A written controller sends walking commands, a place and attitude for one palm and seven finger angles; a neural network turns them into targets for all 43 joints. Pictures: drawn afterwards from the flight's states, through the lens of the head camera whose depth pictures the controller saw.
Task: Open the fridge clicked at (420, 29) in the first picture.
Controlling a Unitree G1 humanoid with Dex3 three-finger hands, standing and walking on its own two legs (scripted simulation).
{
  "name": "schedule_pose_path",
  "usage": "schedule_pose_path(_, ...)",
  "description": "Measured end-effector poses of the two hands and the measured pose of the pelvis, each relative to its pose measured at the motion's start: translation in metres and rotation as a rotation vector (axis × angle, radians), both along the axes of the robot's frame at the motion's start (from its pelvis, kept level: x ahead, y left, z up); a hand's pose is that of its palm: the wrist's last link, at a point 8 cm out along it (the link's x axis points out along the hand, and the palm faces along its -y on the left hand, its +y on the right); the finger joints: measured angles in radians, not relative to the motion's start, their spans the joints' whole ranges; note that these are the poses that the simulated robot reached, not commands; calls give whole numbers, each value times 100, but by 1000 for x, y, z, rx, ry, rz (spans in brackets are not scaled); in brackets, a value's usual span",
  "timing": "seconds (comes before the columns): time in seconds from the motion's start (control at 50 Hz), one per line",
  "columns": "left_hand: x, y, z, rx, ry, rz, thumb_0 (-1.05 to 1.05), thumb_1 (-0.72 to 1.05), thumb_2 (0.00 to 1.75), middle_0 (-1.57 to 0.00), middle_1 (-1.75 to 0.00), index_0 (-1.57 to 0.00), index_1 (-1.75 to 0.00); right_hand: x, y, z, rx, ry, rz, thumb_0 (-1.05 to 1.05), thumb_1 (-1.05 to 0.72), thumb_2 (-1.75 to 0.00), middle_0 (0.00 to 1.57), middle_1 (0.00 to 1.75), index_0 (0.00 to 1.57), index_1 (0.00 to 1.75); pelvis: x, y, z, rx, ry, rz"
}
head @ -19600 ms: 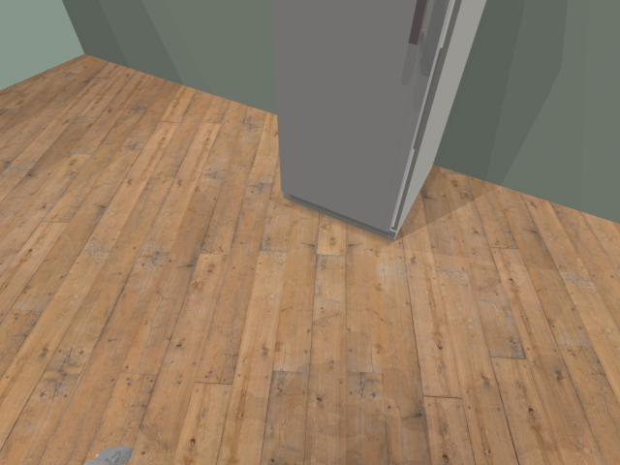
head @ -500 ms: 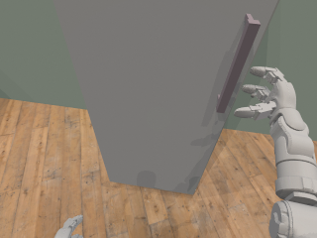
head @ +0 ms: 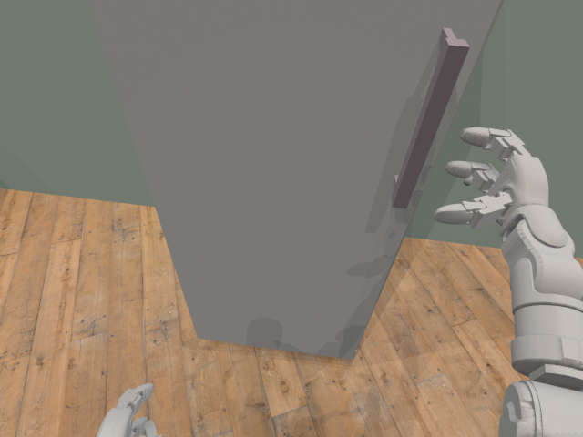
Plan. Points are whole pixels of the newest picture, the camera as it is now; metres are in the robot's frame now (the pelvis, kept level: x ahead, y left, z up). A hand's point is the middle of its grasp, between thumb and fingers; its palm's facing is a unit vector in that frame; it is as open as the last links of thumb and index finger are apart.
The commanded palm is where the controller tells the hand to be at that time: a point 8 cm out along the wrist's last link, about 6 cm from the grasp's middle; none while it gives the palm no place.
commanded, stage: move the hooked fingers beside the handle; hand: right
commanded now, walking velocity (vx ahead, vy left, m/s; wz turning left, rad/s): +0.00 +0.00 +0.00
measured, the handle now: (420, 128) +0.49 -0.15 +0.21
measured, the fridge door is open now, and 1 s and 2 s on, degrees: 0 0 0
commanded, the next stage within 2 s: feel for the door with the fingertips in 0.04 s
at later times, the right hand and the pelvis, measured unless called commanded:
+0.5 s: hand (442, 178) +0.41 -0.16 +0.19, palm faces +0.06 +1.00 +0.03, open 14.0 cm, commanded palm +0.38 -0.21 +0.19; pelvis -0.01 +0.00 +0.00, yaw +0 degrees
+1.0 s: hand (435, 165) +0.43 -0.16 +0.19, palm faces +0.07 +1.00 +0.03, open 14.0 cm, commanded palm +0.41 -0.21 +0.19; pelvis +0.00 +0.00 +0.00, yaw +0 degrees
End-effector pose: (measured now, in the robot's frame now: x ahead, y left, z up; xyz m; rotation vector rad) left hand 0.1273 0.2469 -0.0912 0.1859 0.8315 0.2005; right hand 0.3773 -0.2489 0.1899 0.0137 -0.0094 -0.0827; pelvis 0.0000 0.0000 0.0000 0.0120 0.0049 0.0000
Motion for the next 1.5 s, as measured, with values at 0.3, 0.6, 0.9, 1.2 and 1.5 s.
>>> schedule_pose_path(0.3, -3, -4, -1, -15, -3, -1, 1, 90, 90, -20, -30, -20, -30, -2, 4, 3, 0, -12, 3, -1, 50, -30, 30, 120, 30, 120, -2, 0, 0, 0, -6, 4)
schedule_pose_path(0.6, -12, -8, -5, -17, 24, 2, 1, 90, 90, -20, -30, -20, -30, 12, 38, 1, 21, 6, 8, -1, 50, -30, 30, 121, 30, 120, -6, -2, 1, 0, -4, 7)
schedule_pose_path(0.9, -29, 1, -9, -2, 74, 24, 1, 90, 90, -20, -30, -20, -30, 19, 30, 3, 9, 1, 9, -1, 50, -30, 30, 120, 30, 120, -5, -1, 1, 1, 1, 3)
schedule_pose_path(1.2, -40, 3, -12, -9, 96, 51, 1, 90, 90, -20, -30, -20, -30, 38, 36, 3, 11, 3, 3, -1, 50, -30, 30, 120, 30, 120, -2, -1, 1, 0, 18, 17)
schedule_pose_path(1.5, -43, 5, -14, -10, 121, 63, 1, 90, 90, -20, -30, -20, -30, 38, 35, -3, 16, -1, 14, -1, 50, -30, 30, 120, 30, 120, 3, -2, 0, 0, 25, 19)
